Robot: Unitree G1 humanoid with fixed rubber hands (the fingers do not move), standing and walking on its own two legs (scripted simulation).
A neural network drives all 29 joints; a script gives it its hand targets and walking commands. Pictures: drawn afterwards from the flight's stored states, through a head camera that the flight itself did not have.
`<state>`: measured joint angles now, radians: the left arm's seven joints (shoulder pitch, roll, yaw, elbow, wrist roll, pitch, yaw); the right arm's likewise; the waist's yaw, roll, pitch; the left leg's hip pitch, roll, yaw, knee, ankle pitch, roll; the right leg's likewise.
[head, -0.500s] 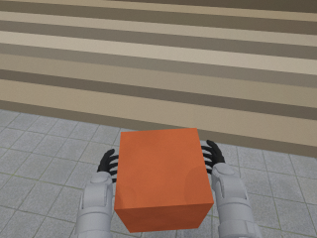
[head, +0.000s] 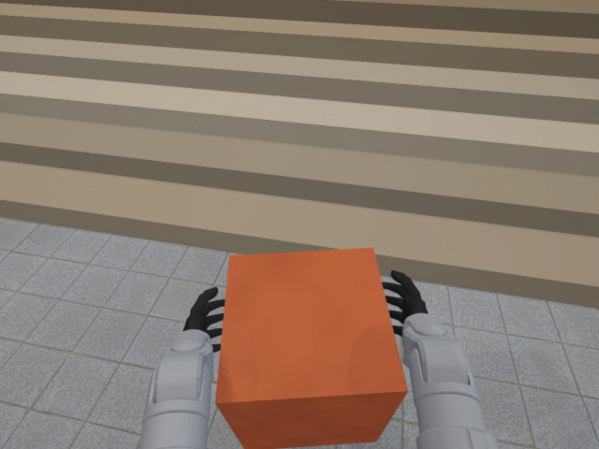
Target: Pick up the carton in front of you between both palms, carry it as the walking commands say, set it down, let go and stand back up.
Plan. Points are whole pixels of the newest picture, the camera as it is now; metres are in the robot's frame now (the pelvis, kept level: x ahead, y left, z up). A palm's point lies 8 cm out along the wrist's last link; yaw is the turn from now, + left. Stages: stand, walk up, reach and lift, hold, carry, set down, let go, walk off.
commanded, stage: reach and lift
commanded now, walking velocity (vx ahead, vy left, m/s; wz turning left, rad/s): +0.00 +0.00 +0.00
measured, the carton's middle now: (306, 353) +0.30 +0.00 -0.04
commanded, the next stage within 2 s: hold in 0.16 s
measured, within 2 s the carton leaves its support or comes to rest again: neither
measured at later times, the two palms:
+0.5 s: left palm (196, 342) +0.27 +0.15 +0.04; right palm (421, 326) +0.28 -0.15 +0.05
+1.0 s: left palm (195, 340) +0.27 +0.15 +0.04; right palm (420, 324) +0.29 -0.15 +0.05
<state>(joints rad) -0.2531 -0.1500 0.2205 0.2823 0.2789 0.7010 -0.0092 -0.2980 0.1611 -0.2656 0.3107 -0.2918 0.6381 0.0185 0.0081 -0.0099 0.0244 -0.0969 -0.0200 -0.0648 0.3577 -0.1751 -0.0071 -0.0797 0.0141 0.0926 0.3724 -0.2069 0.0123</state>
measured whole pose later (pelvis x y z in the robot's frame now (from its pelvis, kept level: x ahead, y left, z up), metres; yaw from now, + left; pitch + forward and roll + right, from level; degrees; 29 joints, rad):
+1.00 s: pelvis -0.01 +0.00 +0.00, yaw +0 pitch -7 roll +0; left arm -0.24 -0.15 0.19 0.20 0.27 0.79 -0.01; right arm -0.28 0.16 -0.24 0.23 -0.28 0.73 0.02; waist 0.00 -0.01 0.04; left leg -0.04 -0.02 -0.06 0.34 -0.16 -0.01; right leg -0.03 0.01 0.09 0.35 -0.20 0.01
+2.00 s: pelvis +0.24 +0.01 +0.00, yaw -3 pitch +7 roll -1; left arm 0.05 -0.13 0.05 -0.51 0.02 1.22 0.14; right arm 0.01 0.13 -0.05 -0.50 -0.02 1.18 -0.16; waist -0.03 0.04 -0.16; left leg -0.15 0.02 0.21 0.31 -0.28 0.04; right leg -0.56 -0.09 -0.13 0.84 -0.30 0.00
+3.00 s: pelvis +0.94 -0.01 -0.01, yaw -2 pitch +9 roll -3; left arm -0.49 -0.16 0.27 -0.32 0.03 1.15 0.17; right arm -0.56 0.11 -0.27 -0.25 0.03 1.11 -0.18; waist -0.05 0.07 0.02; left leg -0.22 0.04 0.15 0.59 -0.44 0.07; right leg -0.58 0.00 -0.13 0.79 -0.29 -0.08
